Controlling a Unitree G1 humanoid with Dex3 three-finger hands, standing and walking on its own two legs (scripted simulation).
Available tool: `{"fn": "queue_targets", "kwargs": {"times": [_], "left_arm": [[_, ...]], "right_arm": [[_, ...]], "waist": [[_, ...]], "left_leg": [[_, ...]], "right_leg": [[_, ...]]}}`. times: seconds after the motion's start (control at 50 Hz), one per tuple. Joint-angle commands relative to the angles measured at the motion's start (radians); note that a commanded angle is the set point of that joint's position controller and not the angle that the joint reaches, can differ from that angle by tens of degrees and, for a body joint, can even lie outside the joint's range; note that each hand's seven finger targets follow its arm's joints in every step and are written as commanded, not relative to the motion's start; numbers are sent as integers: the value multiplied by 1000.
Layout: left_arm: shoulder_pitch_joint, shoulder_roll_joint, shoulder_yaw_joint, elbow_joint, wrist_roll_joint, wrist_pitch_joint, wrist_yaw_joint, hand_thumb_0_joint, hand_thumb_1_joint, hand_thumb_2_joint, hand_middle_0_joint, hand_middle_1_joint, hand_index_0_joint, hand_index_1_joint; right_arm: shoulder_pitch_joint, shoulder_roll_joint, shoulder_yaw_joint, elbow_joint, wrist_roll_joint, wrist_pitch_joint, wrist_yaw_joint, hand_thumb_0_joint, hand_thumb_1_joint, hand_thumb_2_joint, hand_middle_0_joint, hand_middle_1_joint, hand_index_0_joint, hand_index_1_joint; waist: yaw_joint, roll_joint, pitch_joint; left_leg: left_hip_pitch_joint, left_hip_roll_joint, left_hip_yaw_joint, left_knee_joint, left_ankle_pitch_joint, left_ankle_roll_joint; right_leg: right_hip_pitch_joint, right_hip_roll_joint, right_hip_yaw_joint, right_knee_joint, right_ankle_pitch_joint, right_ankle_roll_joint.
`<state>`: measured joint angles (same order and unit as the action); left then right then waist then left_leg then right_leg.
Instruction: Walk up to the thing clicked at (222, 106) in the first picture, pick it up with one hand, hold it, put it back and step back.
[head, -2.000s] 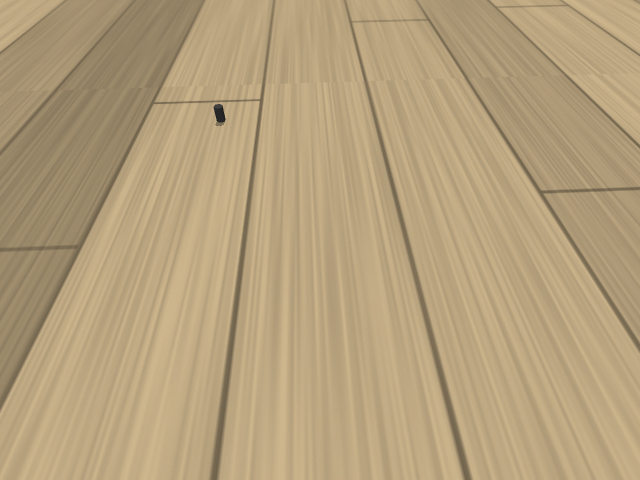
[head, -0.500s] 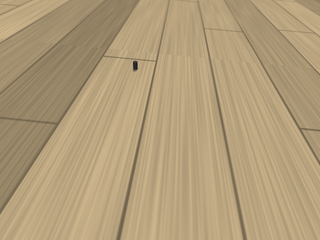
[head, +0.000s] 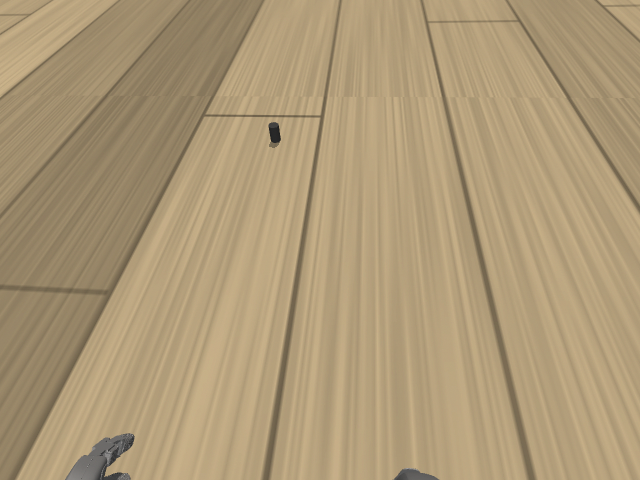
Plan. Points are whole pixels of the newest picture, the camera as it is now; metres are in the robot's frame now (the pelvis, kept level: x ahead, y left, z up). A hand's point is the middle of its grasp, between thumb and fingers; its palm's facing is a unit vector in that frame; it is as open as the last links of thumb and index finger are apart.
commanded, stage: walk up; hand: left
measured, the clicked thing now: (274, 132) +1.86 +0.24 -0.70
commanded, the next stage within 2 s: none
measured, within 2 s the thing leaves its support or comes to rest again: neither
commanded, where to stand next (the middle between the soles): +1.47 -0.01 m, yaw +1 degrees
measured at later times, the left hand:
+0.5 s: hand (143, 380) +0.32 +0.31 -0.14, palm faces +0.01 -0.94 -0.34, open 7.3 cm
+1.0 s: hand (214, 205) +0.67 +0.23 -0.09, palm faces +0.01 -0.92 -0.39, open 7.3 cm
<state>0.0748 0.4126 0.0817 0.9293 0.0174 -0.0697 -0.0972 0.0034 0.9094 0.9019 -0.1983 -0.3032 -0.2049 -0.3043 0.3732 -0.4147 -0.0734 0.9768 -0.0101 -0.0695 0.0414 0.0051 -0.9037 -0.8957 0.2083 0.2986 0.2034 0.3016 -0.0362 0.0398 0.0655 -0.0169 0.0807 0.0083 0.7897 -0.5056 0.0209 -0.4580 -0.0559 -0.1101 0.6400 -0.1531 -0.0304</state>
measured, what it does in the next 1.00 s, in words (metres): walks ahead: left foot, then right foot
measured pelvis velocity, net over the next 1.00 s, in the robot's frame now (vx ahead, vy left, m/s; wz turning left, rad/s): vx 0.59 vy -0.04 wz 0.02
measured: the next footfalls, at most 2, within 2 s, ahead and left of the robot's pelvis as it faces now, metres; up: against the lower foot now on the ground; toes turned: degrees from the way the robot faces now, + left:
left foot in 0.38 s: +0.41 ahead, +0.15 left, +0.00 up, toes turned +8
right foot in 0.80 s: +0.66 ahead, -0.14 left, +0.00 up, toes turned -5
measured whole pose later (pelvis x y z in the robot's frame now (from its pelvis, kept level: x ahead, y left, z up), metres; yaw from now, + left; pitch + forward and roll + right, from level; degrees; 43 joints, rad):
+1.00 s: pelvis +0.59 -0.04 +0.02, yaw +1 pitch -3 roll +0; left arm 0.23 0.38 0.05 0.87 0.00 -0.10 -0.06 0.00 0.91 0.90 -0.20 -0.30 -0.21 -0.30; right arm 0.26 -0.44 -0.06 0.92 0.00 -0.06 0.05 0.01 -0.91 -0.90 0.20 0.30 0.20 0.30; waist 0.01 0.06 0.07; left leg -0.45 0.07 0.00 1.08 -0.31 0.02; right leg -0.25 -0.03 -0.11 0.53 -0.24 -0.04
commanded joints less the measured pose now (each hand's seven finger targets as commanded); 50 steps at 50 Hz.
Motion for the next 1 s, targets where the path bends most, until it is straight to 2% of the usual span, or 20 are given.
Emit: {"fn": "queue_targets", "kwargs": {"times": [0.0,0.06,0.18,0.3,0.34,0.36,0.38,0.4,0.42,0.48,0.58,0.68,0.72,0.76,0.78,0.8,0.82,0.84,0.9,0.98], "left_arm": [[218,332,84,-42,-30,-29,47,0,900,900,-200,-300,-200,-300],[102,252,52,-65,-25,-41,50,0,900,900,-200,-300,-200,-300],[101,274,55,-116,-4,-65,37,0,900,900,-200,-300,-200,-300],[157,292,49,-95,-7,-42,31,0,900,900,-200,-300,-200,-300],[195,245,26,-105,-7,-33,42,0,900,900,-200,-300,-200,-300],[237,179,0,-115,-15,-29,51,0,900,900,-200,-300,-200,-300],[275,173,2,-126,-35,-27,57,0,900,900,-200,-300,-200,-300],[224,277,12,-107,-23,-24,70,0,900,900,-200,-300,-200,-300],[217,283,4,-94,-25,-28,68,0,900,900,-200,-300,-200,-300],[269,241,10,-43,-31,-21,51,0,900,900,-200,-300,-200,-300],[175,213,13,-82,-7,-3,8,0,900,900,-200,-300,-200,-300],[89,189,20,-97,-4,-9,-5,0,900,900,-200,-300,-200,-300],[109,193,29,-82,-4,-9,-2,0,900,900,-200,-300,-200,-300],[229,231,51,-48,-5,-17,12,0,900,900,-200,-300,-200,-300],[364,286,79,-24,0,-26,27,0,900,900,-200,-300,-200,-300],[402,383,95,-41,1,-34,43,0,900,900,-200,-300,-200,-300],[371,406,91,-51,-19,-31,45,0,900,900,-200,-300,-200,-300],[322,380,82,-68,-28,-28,52,0,900,900,-200,-300,-200,-300],[198,275,55,-89,-29,-34,61,0,900,900,-200,-300,-200,-300],[204,255,47,-116,-21,-49,58,0,900,900,-200,-300,-200,-300]], "right_arm": [[-100,-240,-41,-126,24,-55,-17,0,-900,-900,200,300,200,300],[-35,-209,-38,-90,13,-34,6,0,-900,-900,200,300,200,300],[-191,-175,-47,-144,-12,-17,53,0,-900,-900,200,300,200,300],[-244,-174,-54,-151,-7,-27,51,0,-900,-900,200,300,200,300],[-34,-246,-83,-93,-30,-35,33,0,-900,-900,200,300,200,300],[113,-328,-112,-70,-48,-38,15,0,-900,-900,200,300,200,300],[100,-395,-123,-110,-30,-44,5,0,-900,-900,200,300,200,300],[57,-399,-131,-120,16,-40,3,0,-900,-900,200,300,200,300],[-17,-350,-112,-135,23,-40,-3,0,-900,-900,200,300,200,300],[-115,-253,-62,-159,24,-50,-7,0,-900,-900,200,300,200,300],[-139,-279,-66,-185,11,-66,0,0,-900,-900,200,300,200,300],[-124,-272,-62,-173,10,-57,3,0,-900,-900,200,300,200,300],[-131,-275,-64,-174,10,-48,-4,0,-900,-900,200,300,200,300],[-123,-242,-50,-179,7,-42,-11,0,-900,-900,200,300,200,300],[-68,-187,-29,-178,4,-41,-12,0,-900,-900,200,300,200,300],[-22,-115,-4,-204,18,-39,-10,0,-900,-900,200,300,200,300],[-84,-226,-31,-186,13,-29,-22,0,-900,-900,200,300,200,300],[-125,-249,-36,-170,16,-26,-26,0,-900,-900,200,300,200,300],[-59,-214,-28,-115,22,-20,-10,0,-900,-900,200,300,200,300],[-80,-202,-40,-115,0,-3,17,0,-900,-900,200,300,200,300]], "waist": [[154,-132,-150],[46,-180,-33],[60,-141,-2],[63,-95,-39],[-42,65,-166],[-110,257,-249],[-89,301,-276],[-88,121,-274],[-49,45,-213],[36,82,-74],[32,91,3],[18,84,-37],[42,85,-50],[117,-34,-120],[176,-199,-204],[161,-420,-227],[172,-292,-189],[150,-183,-125],[63,-187,-44],[55,-162,-21]], "left_leg": [[-653,-18,-124,520,134,46],[-519,41,-85,304,227,28],[-513,70,4,-64,346,-37],[-289,-4,98,-240,431,-15],[22,-46,84,-268,279,50],[199,115,-159,-329,136,110],[314,354,-681,-513,42,194],[248,380,-691,-540,13,237],[188,330,-490,-499,149,204],[-100,224,-168,-513,406,169],[-188,219,-74,-596,266,215],[-149,149,23,-514,396,151],[-195,166,19,-449,372,140],[-256,112,73,-171,538,96],[-351,43,103,134,461,62],[-586,-89,95,370,18,15],[-665,-68,-1,468,-23,12],[-675,-25,-76,505,43,14],[-577,36,-68,336,181,18],[-547,41,-29,173,270,-19]], "right_leg": [[589,-358,536,-368,-175,-234],[297,-221,253,-416,-115,-156],[237,-210,136,-487,-176,-192],[262,-183,55,-330,-20,-152],[183,-116,1,59,201,-104],[-1,-41,-25,388,37,-59],[-264,124,67,560,-378,-21],[-255,36,205,608,-343,-35],[-252,-4,236,604,-255,-27],[-113,-75,193,460,-189,2],[-105,-106,122,223,-121,41],[32,-47,46,-19,77,18],[144,-22,13,-4,47,5],[382,10,15,-65,-2,-27],[548,-50,134,-138,-162,-48],[665,-322,605,-309,-277,-128],[613,-395,790,-394,-307,-212],[549,-373,694,-376,-215,-226],[350,-240,357,-367,-44,-172],[285,-208,233,-413,-36,-176]]}}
